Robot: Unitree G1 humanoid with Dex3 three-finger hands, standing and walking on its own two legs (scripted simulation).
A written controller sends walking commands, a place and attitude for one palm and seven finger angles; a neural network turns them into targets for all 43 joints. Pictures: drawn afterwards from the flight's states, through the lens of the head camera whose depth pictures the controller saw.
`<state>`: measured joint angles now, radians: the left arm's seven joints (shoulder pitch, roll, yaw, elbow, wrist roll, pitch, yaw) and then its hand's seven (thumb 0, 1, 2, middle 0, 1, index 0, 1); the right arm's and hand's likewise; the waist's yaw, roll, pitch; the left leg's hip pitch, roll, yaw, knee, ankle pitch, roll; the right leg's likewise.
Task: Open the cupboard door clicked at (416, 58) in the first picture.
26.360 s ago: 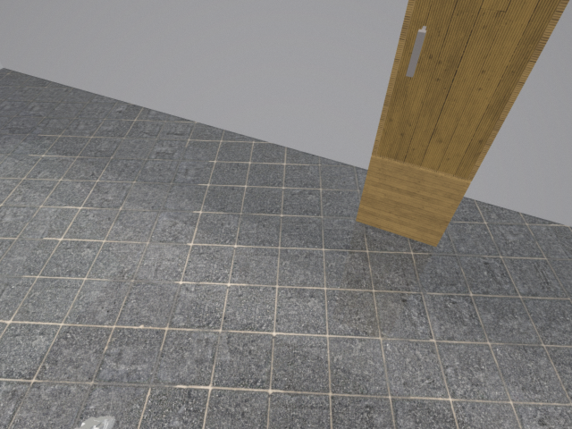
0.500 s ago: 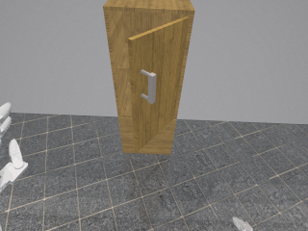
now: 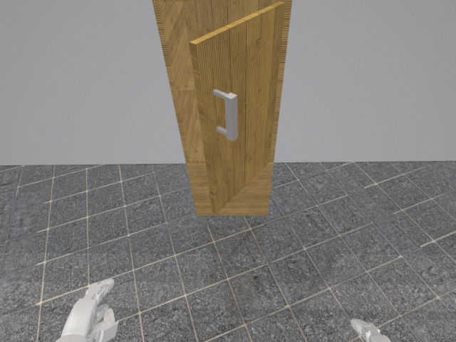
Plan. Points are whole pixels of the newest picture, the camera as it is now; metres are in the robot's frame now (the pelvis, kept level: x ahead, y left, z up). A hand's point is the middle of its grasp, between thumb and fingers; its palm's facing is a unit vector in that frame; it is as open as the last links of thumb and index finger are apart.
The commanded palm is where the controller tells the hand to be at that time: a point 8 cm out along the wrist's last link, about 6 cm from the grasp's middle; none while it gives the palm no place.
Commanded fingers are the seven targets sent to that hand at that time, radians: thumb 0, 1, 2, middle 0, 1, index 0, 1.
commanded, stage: let the arm hang, fingers relaxed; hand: left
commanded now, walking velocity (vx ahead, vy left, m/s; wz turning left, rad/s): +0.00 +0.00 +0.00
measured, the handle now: (225, 115) +0.62 +0.04 +0.08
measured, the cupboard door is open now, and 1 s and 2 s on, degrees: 51 51 51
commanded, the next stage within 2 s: look to check the result in 0.92 s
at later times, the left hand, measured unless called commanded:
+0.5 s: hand out of the picture -0.09 +0.18 -0.16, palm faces +0.05 -0.97 -0.22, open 7.3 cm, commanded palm none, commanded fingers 0.00 0.90 0.90 -0.20 -0.30 -0.20 -0.30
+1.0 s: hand out of the picture -0.02 +0.16 -0.16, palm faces +0.05 -0.98 -0.19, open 7.3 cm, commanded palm none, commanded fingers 0.00 0.90 0.90 -0.20 -0.30 -0.20 -0.30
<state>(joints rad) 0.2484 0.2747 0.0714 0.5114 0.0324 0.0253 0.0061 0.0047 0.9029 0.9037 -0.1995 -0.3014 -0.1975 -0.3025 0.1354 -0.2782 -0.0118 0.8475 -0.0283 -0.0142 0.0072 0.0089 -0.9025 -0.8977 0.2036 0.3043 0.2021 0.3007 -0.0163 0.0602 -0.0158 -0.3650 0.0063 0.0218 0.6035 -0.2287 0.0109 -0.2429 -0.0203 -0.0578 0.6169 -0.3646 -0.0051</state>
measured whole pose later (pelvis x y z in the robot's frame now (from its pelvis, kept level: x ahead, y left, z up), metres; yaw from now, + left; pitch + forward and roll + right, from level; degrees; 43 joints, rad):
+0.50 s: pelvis -0.02 +0.00 +0.01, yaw +0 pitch -2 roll -1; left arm 0.38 0.16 0.02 1.18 0.01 0.02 0.03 0.01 0.92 0.90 -0.20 -0.30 -0.20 -0.30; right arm 0.32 -0.12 -0.01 1.13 -0.03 0.05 -0.02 0.01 -0.91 -0.90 0.20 0.30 0.20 0.30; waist 0.00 0.04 0.06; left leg -0.28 0.01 0.02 0.44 -0.13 0.01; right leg -0.16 -0.01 -0.07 0.46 -0.26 0.00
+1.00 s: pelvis +0.00 +0.00 +0.01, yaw +0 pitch -2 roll +0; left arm 0.30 0.12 0.03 1.14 0.01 -0.01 0.03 0.01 0.92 0.90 -0.20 -0.30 -0.20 -0.30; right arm 0.30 -0.12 -0.02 1.13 -0.03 0.03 -0.03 0.00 -0.91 -0.90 0.20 0.30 0.20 0.30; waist -0.02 0.02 0.05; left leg -0.27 0.01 0.02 0.44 -0.14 0.00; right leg -0.15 -0.01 -0.06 0.46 -0.28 -0.01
